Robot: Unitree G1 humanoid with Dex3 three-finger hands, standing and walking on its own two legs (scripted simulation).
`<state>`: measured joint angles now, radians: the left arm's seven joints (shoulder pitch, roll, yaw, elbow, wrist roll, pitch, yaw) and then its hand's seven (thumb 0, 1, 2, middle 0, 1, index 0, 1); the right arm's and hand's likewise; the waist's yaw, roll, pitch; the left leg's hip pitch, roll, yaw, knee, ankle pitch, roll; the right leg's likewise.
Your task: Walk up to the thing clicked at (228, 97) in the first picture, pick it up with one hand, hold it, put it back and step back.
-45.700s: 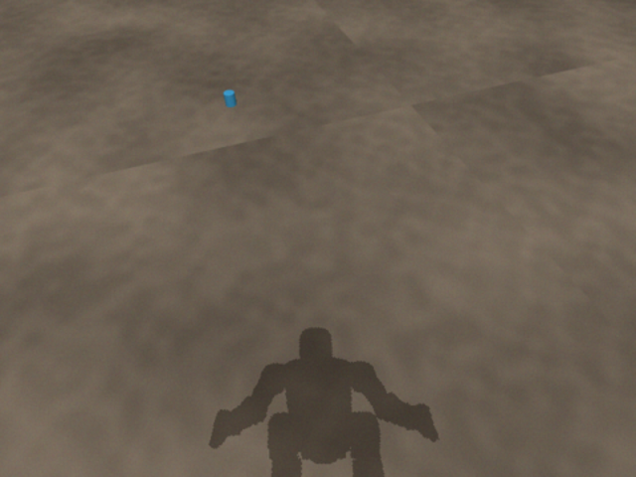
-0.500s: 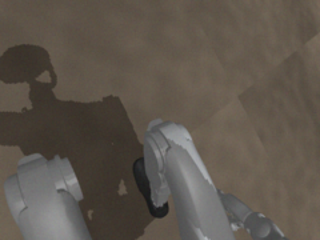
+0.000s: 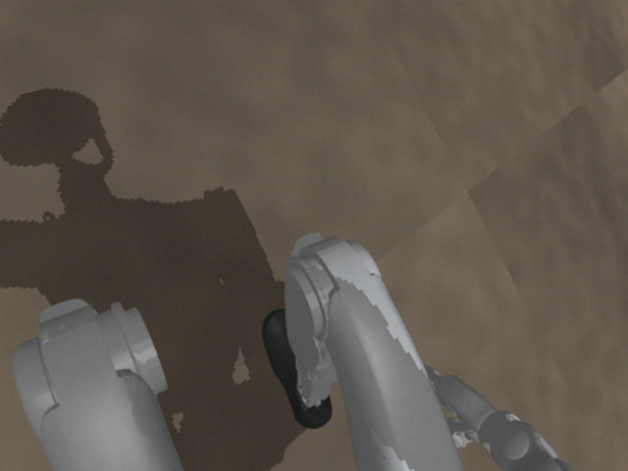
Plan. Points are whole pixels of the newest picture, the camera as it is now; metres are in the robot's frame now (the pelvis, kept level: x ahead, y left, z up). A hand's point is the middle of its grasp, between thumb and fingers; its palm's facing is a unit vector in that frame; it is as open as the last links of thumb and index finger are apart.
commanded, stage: close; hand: left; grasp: from above
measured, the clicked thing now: out of the picture +0.41 +0.40 -0.25
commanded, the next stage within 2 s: settle in 0.08 s
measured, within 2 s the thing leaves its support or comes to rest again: leaves its support in 0.50 s
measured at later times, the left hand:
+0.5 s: hand out of the picture +0.41 +0.39 -0.23, palm faces -0.39 -0.19 -0.90, open 7.8 cm
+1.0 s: hand out of the picture +0.39 +0.40 -0.14, palm faces -0.45 -0.16 -0.88, open 7.7 cm
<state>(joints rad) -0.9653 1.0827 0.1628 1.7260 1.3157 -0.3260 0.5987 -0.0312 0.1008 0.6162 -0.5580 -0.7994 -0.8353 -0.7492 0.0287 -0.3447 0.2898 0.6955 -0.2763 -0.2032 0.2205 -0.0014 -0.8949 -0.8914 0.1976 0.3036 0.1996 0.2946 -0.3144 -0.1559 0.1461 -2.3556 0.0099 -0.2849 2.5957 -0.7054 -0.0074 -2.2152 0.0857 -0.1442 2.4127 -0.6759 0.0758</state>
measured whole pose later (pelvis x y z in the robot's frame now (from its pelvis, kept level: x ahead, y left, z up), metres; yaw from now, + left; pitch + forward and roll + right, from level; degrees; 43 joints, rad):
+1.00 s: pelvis +0.00 +0.00 +0.03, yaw +4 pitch +31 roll -12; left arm -0.86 0.89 0.14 1.30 1.20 -0.26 0.26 -0.02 0.09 0.63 -0.58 -0.85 -0.90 -0.74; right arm 0.10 -0.31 0.14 0.67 -0.15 -0.07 0.21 0.00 -0.92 -0.90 0.20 0.30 0.20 0.29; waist -0.21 -0.03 0.01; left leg -2.34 0.00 -0.21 2.45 -0.67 0.00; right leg -2.20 0.04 -0.10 2.33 -0.68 0.07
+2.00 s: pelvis +0.00 -0.01 +0.18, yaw +10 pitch +32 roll -7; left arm -0.50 0.68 0.05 0.74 1.00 -0.13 0.03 -0.02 0.09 0.62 -0.58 -0.85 -0.89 -0.80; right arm 0.15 -0.27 0.00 0.62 -0.01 0.05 0.06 0.00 -0.92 -0.90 0.20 0.30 0.20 0.30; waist -0.11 0.03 -0.17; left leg -1.90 0.02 -0.11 1.97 -0.63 0.00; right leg -1.82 0.01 -0.04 1.89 -0.64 0.05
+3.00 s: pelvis +0.06 +0.01 +0.44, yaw +13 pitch +10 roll -1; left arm -0.30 0.42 -0.15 0.81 0.98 0.01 0.08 -0.02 0.12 0.60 -0.55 -0.88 -0.86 -0.83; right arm 0.26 -0.25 -0.03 0.72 0.03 -0.03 -0.04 0.01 -0.92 -0.90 0.20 0.30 0.20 0.30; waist -0.06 0.03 -0.08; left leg -0.66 0.04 0.01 0.88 -0.38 0.00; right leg -0.63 -0.01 0.03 0.83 -0.37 0.04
